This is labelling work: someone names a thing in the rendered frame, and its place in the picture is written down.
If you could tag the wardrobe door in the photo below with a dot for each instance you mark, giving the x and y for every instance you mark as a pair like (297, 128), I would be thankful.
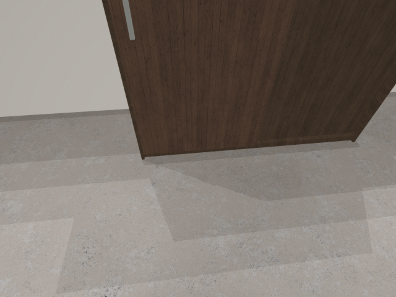
(200, 72)
(337, 56)

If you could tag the handle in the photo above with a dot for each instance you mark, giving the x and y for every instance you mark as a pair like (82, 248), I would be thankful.
(128, 19)

